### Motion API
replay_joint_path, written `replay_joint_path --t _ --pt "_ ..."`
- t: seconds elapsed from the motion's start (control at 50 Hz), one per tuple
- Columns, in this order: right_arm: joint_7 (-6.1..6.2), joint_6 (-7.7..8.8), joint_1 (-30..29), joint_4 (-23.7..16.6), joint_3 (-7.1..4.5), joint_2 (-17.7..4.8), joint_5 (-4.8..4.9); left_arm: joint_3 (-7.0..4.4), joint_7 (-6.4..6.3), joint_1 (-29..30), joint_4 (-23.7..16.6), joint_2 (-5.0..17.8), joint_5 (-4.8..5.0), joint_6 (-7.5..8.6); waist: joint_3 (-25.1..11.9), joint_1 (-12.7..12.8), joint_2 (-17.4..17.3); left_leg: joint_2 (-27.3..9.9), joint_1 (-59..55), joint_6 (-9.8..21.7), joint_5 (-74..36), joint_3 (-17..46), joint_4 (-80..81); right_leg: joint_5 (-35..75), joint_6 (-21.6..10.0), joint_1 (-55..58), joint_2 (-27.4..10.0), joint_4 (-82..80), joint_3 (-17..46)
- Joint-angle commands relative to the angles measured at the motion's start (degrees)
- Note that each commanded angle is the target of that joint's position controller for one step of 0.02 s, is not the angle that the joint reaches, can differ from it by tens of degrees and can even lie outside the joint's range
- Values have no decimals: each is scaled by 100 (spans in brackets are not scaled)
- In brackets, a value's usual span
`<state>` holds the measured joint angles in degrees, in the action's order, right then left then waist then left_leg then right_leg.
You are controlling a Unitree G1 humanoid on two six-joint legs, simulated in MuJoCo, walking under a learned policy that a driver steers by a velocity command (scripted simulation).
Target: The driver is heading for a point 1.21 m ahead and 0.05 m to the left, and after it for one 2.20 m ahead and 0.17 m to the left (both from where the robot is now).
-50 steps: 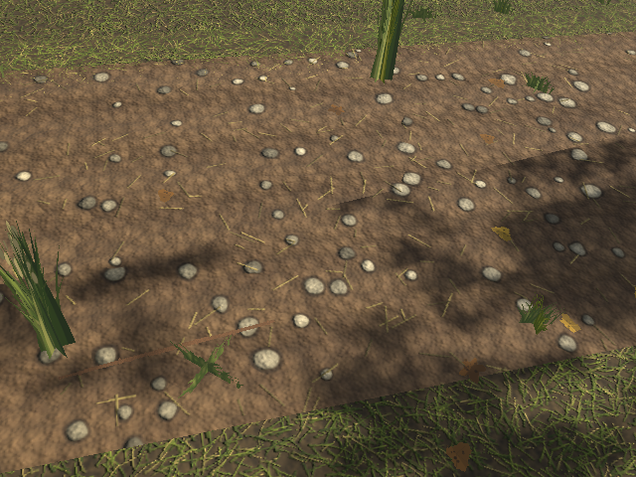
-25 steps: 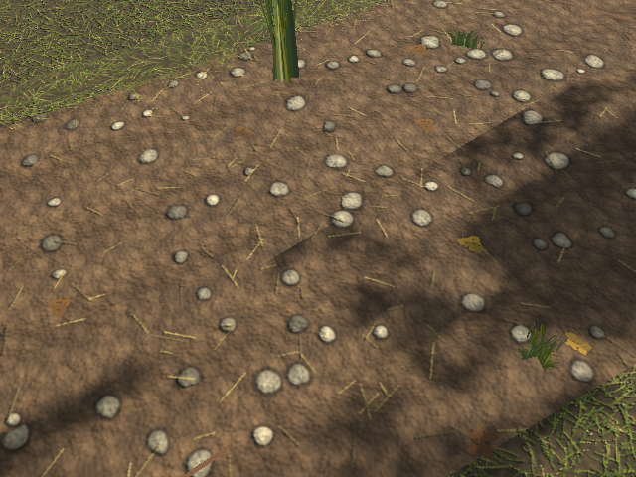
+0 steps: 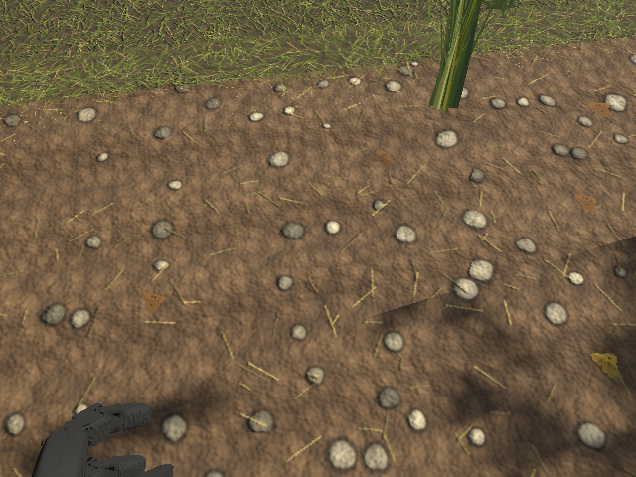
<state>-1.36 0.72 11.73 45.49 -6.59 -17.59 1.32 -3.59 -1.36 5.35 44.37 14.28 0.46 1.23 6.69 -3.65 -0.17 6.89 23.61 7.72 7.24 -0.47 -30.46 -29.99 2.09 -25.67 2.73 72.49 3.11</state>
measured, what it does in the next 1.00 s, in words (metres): walks ahead: right foot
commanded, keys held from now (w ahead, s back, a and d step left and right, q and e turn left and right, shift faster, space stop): q+shift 0.24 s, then shift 0.02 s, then e+shift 0.66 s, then shift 0.06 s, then q+shift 0.02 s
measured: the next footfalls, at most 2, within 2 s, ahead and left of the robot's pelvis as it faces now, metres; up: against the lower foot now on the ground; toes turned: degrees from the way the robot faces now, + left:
right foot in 0.40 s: +0.22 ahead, -0.15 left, +0.00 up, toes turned +25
right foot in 1.12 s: +0.16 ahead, -0.22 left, +0.00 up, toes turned -9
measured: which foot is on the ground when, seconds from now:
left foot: down 0.00-1.00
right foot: up 0.00-0.38, down 0.40-0.72, up 0.74-1.00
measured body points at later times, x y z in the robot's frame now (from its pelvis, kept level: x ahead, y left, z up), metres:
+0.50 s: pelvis +0.11 -0.06 +0.01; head +0.13 -0.06 +0.46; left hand +0.14 +0.24 -0.10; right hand +0.37 -0.23 -0.08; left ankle +0.09 +0.05 -0.72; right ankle +0.18 -0.16 -0.73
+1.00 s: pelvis +0.11 -0.05 +0.02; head +0.16 -0.05 +0.46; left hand +0.31 +0.21 -0.08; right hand +0.21 -0.34 -0.08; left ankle +0.06 +0.05 -0.72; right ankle +0.12 -0.21 -0.67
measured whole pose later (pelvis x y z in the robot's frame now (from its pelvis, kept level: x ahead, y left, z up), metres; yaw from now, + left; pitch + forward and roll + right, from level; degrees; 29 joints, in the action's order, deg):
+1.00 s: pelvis +0.11 -0.05 +0.02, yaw -8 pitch +2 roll +0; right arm 2.8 -1.5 9.8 38.5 -3.3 -15.5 -0.7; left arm -4.6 1.4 -8.1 37.4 18.8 1.7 -2.8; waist 4.1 -1.2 1.5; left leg 0.3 7.3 2.5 17.5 -6.7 -22.6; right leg -19.8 6.5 -31.4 -3.9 54.0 1.4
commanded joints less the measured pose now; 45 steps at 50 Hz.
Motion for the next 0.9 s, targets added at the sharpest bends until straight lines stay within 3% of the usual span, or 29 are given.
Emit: replay_joint_path --t 0.02,0.06,0.1,0.18,0.24,0.32,0.36,0.38,0.4,0.42,0.44,0.46,0.48,0.5,0.52,0.6,0.64,0.68,0.7,0.72,0.74,0.76,0.78,0.8,0.82,0.84,0.9 --pt "239 70 -470 -752 -125 -699 89 -231 -75 -26 -339 816 -88 31 -1376 478 245 -1563 -1667 813 -949 2838 1270 514 57 -1019 -231 -656 641" --pt "357 -35 -325 -864 -174 -822 12 -169 -68 -29 -287 534 -53 -13 -1432 434 23 -1267 -1615 621 -1267 2618 1112 750 148 -825 -48 -1487 534" --pt "433 -126 -175 -968 -244 -991 3 -135 -87 11 -270 434 -25 -30 -1483 364 -158 -1164 -1583 519 -1205 2690 1027 965 233 -757 88 -2040 554" --pt "472 -271 -235 -1185 -236 -936 0 -170 -127 -2 -235 580 9 -57 -1409 239 -622 -949 -1368 210 -204 2926 993 1477 300 -582 172 -2648 658" --pt "439 -331 -251 -1309 -211 -891 -29 -192 -114 63 -283 669 6 19 -1306 125 -876 -898 -1430 179 -42 3186 863 1494 278 -483 180 -3030 734" --pt "415 -364 -352 -1474 -12 -626 -161 -186 45 -381 -160 842 -60 155 -1639 45 -1016 -1169 -1719 274 -1546 3046 286 1531 108 40 -144 -3410 513" --pt "385 -361 -407 -1452 166 -405 -192 -119 165 -649 -109 719 -94 211 -1624 189 -824 -1164 -1432 227 -1793 2942 157 2047 -112 832 -261 -4134 378" --pt "349 -335 -292 -1336 286 -181 -228 -44 230 -740 -91 571 -152 232 -1540 287 -570 -1010 -1226 28 -1325 2771 205 2957 -251 1418 -402 -4982 524" --pt "304 -285 114 -1156 361 17 -331 -12 252 -639 -114 702 -244 220 -1523 51 106 -604 -1145 -288 20 2263 -164 4011 -459 1785 -927 -5278 1226" --pt "270 -240 662 -1030 278 -271 -362 30 224 -251 -232 878 -311 184 -1203 -457 920 -71 -1188 -594 1858 1587 -515 4700 -989 1372 -1341 -5175 1660" --pt "284 -199 309 -1118 243 -457 -404 59 211 -273 -188 800 -266 151 -954 -352 1249 -193 -1382 -823 1510 1321 -235 3722 -1390 748 -1515 -5447 2258" --pt "313 -165 -132 -1135 188 -671 -370 11 222 -339 -236 931 -136 116 -808 -101 1011 -222 -1403 -826 1203 1190 -40 3103 -1222 708 -1216 -5475 2223" --pt "338 -156 -441 -1157 145 -726 -332 -90 211 -554 -213 1260 -7 77 -795 106 862 -163 -1314 -797 1045 1014 -93 2803 -1076 805 -1076 -5427 2232" --pt "353 -171 -529 -1179 127 -682 -288 -182 187 -764 -222 1560 75 58 -784 184 858 -96 -1131 -777 1106 872 -228 2685 -1092 947 -1067 -5364 2422" --pt "356 -165 -477 -1177 135 -593 -240 -244 144 -896 -230 1677 107 37 -755 208 875 -61 -887 -783 1270 747 -294 2595 -1169 1105 -1148 -5349 2677" --pt "365 -46 -473 -1095 150 -286 -98 -322 27 -1316 -297 1464 150 -87 -1090 393 1086 22 -326 -872 1936 752 -433 3385 -1312 1971 -1176 -5176 3185" --pt "335 19 -356 -1021 136 -254 -38 -391 -26 -1288 -378 1445 204 -187 -1322 360 1021 -10 -466 -907 1735 799 -63 3645 -1229 2186 -1060 -5058 3188" --pt "290 54 43 -836 94 -275 15 -415 -71 -996 -572 1367 271 -321 -1464 144 963 -124 -1347 -862 900 729 889 3354 -984 1721 -759 -4907 2975" --pt "280 37 190 -758 36 -420 2 -382 -84 -931 -675 1221 294 -364 -1472 121 842 -468 -2034 -746 328 865 1263 2737 -762 1099 -484 -4702 2738" --pt "303 -17 37 -810 -27 -766 -119 -298 -65 -1177 -731 903 281 -380 -1403 382 -200 -1440 -2596 -283 -370 1810 1414 1201 -459 116 112 -3808 1962" --pt "274 -20 -339 -961 -52 -963 -410 -336 -20 -1386 -809 1023 230 -305 -1161 579 -1444 -2579 -2340 497 -1813 2825 1417 -373 -146 -807 577 -2694 1037" --pt "292 8 -578 -1116 9 -718 -470 -461 27 -1542 -708 1456 117 -253 -1025 623 -934 -2960 -2142 765 -2498 2626 1329 -395 59 -974 56 -1536 950" --pt "348 16 -755 -1183 75 -504 -394 -519 57 -1638 -601 1556 141 -280 -965 693 -486 -2655 -2071 592 -2515 2011 1212 -57 142 -961 -62 -1081 806" --pt "404 18 -847 -1194 94 -469 -281 -495 55 -1729 -532 1393 140 -338 -872 727 -302 -2256 -2124 358 -2362 1496 1079 356 220 -1097 -128 -848 706" --pt "457 17 -806 -1155 103 -477 -182 -428 75 -1725 -553 1205 119 -364 -783 656 -405 -2091 -2263 268 -2675 1157 970 700 292 -1371 -239 -618 594" --pt "498 -6 -669 -1130 106 -528 -173 -354 127 -1629 -636 1043 140 -365 -717 549 -492 -1982 -2270 275 -3061 842 964 870 360 -1486 -321 -589 357" --pt "538 -110 -180 -1057 64 -686 -253 -225 237 -1037 -1057 890 191 -312 -714 134 -587 -2032 -2622 486 -3108 504 1049 1145 524 -1689 -594 -1131 -121"
Over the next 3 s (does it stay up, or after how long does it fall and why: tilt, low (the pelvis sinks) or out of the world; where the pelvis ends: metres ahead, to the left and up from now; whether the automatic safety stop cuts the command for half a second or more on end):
stays up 0.45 0.10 0.02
